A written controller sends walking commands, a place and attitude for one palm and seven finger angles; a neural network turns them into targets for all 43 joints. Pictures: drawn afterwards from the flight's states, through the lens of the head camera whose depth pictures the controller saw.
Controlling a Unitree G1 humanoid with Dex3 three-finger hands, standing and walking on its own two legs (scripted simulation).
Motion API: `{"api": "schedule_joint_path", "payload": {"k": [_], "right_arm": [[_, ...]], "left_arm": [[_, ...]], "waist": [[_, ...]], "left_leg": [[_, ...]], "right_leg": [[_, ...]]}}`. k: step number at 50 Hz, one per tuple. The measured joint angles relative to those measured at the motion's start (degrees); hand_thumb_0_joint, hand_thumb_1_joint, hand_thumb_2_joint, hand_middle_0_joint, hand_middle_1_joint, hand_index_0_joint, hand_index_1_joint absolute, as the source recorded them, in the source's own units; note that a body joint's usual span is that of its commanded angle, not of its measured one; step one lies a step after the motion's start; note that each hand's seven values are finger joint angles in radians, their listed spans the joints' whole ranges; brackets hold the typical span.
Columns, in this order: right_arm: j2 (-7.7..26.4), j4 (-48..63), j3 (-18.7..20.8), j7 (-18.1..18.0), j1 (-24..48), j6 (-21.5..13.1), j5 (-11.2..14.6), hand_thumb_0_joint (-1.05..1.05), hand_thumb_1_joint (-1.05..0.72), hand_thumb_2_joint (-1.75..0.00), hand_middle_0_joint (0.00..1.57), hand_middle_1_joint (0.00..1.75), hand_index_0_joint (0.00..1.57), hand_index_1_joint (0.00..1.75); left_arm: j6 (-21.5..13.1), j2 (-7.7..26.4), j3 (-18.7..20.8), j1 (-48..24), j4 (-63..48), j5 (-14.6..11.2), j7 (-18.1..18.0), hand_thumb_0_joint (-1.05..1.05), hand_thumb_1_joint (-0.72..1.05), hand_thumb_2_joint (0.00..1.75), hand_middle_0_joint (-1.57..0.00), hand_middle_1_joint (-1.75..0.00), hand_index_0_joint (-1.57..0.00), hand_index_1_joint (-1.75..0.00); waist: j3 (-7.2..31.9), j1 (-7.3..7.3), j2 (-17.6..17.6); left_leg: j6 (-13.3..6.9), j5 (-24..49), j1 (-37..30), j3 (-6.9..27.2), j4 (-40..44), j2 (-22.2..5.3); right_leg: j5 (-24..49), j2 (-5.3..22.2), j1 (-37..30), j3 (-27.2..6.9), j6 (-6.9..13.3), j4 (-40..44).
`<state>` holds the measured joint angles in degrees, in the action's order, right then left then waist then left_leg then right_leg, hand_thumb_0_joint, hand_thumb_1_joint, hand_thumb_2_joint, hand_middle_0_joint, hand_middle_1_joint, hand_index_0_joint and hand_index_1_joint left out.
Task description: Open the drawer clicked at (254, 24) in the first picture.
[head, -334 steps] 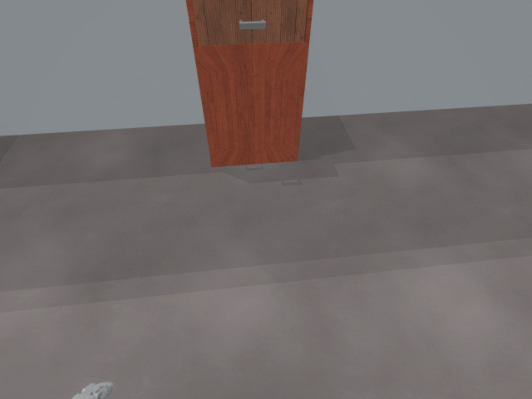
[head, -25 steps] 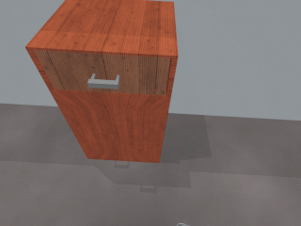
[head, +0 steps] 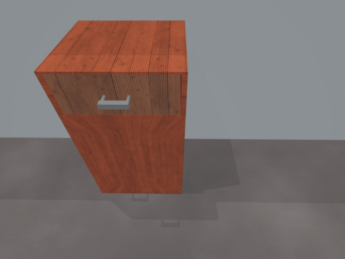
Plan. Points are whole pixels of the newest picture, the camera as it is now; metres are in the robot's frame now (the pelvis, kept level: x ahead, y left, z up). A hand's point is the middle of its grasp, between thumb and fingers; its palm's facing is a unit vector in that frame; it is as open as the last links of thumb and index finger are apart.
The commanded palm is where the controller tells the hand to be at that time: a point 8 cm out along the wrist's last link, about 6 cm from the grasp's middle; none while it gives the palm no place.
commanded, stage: come to a stop and stand still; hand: left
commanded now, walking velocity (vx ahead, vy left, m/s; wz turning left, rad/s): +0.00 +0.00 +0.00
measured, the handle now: (115, 101) +0.61 +0.24 +0.00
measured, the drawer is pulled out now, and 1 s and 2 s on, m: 0.00 0.00 0.00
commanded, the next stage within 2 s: look again from close up in 0.24 s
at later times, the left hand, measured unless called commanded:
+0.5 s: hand out of the picture +0.00 +0.18 -0.18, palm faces +0.00 -0.98 -0.19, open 7.3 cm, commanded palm none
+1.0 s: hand out of the picture +0.02 +0.21 -0.18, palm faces +0.02 -0.98 -0.18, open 7.3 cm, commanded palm none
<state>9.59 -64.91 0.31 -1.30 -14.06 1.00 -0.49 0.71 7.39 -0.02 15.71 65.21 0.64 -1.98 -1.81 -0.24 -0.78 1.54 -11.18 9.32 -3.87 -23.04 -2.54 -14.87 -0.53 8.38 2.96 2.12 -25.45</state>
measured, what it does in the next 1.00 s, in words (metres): shifts its weight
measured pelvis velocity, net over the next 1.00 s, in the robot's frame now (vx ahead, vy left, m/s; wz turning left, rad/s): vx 0.02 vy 0.05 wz -0.01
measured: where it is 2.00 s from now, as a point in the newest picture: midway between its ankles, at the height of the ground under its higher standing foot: outside the picture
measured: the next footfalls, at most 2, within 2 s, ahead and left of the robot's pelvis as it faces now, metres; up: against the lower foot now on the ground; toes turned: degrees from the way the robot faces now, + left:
right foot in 1.72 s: +0.13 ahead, -0.09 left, +0.00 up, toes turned -4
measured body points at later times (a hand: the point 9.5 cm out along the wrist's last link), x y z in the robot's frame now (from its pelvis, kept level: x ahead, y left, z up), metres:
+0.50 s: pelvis +0.00 +0.02 -0.01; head +0.02 +0.01 +0.44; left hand +0.00 +0.24 -0.17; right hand -0.02 -0.19 -0.17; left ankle +0.01 +0.14 -0.74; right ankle -0.01 -0.09 -0.74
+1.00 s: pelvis +0.02 +0.05 -0.01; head +0.03 +0.05 +0.44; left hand +0.02 +0.27 -0.17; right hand +0.02 -0.17 -0.17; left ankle +0.01 +0.14 -0.74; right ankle -0.01 -0.09 -0.74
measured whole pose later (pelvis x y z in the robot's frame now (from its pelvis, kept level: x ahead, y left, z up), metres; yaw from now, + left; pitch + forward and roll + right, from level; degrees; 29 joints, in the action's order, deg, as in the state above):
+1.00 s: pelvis +0.02 +0.05 -0.01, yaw +0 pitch -1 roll +0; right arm 8.9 -63.2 -1.0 -1.6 -16.7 -1.7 -0.8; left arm -0.4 8.1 0.2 17.0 63.1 1.0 -1.9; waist -1.3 -0.1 0.2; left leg -2.5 -16.7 10.7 -4.2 -28.2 1.4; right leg -18.0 2.8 9.9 1.1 -1.7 -28.9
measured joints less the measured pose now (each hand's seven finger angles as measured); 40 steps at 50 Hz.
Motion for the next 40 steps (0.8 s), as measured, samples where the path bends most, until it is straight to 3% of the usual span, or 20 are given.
{"api": "schedule_joint_path", "payload": {"k": [17, 19, 22, 25, 31, 40], "right_arm": [[-2.45, -2.26, -0.28, -0.44, -5.94, -0.40, -0.27, 0.00, -0.91, -0.90, 0.20, 0.30, 0.20, 0.30], [-2.12, -1.30, -0.37, 0.09, -5.72, -0.33, -0.17, 0.00, -0.91, -0.90, 0.20, 0.30, 0.20, 0.30], [-1.34, 1.05, 0.01, 0.69, -5.30, -0.64, -0.36, 0.01, -0.91, -0.90, 0.20, 0.30, 0.20, 0.30], [-1.68, 2.53, -0.32, 0.75, -5.43, -1.73, -0.50, 0.01, -0.91, -0.90, 0.20, 0.30, 0.20, 0.30], [-1.63, 2.68, -1.18, -0.06, -5.25, -2.27, -0.72, 0.02, -0.93, -0.90, 0.20, 0.30, 0.20, 0.30], [-0.73, 2.47, -1.37, -0.16, -3.85, -2.78, -0.49, 0.02, -0.92, -0.90, 0.20, 0.30, 0.20, 0.30]], "left_arm": [[-0.26, -0.81, 0.49, 0.91, 0.19, -0.39, 0.27, 0.01, 0.91, 0.90, -0.20, -0.30, -0.20, -0.30], [-1.38, -1.28, -0.01, 1.20, -0.29, 0.06, -0.41, 0.01, 0.91, 0.90, -0.20, -0.30, -0.20, -0.30], [-2.14, -1.61, -0.35, 2.08, -1.24, 0.40, -0.40, 0.01, 0.92, 0.90, -0.20, -0.30, -0.20, -0.30], [-2.16, -0.82, -0.08, 2.09, -1.50, 0.22, -0.41, 0.01, 0.92, 0.90, -0.20, -0.30, -0.20, -0.30], [-2.02, 0.45, 0.24, 1.15, -2.69, 0.17, -0.40, 0.01, 0.92, 0.90, -0.20, -0.30, -0.20, -0.30], [-1.44, 1.24, 0.37, 0.34, -3.24, 0.21, -0.24, 0.01, 0.92, 0.90, -0.20, -0.30, -0.20, -0.30]], "waist": [[-0.60, -0.70, 0.40], [-0.59, -0.56, -0.68], [-0.25, -1.58, -2.48], [0.65, -1.87, -1.70], [2.38, -0.61, -1.23], [1.76, -0.27, 0.16]], "left_leg": [[0.01, 0.22, 2.21, 0.22, -0.59, -0.51], [-0.17, -2.66, 4.55, 0.99, -4.71, -1.03], [-0.86, -4.47, 6.67, 2.42, -8.79, -1.09], [-1.55, -5.74, 6.41, 1.91, -9.69, 0.24], [-2.97, -6.62, 4.32, 0.78, -8.82, 2.15], [-3.98, -6.07, 2.28, -0.20, -6.47, 3.68]], "right_leg": [[1.11, -0.52, 1.45, 0.18, 0.12, 1.01], [1.15, -1.10, 2.31, 0.28, -0.12, 0.73], [0.01, -1.66, 3.81, 0.66, -0.33, -1.35], [-1.86, -0.26, 4.33, 0.19, -1.08, -3.84], [-3.33, 1.69, 3.26, -0.84, -2.58, -4.90], [-3.50, 3.18, 2.24, -1.80, -3.69, -4.38]]}}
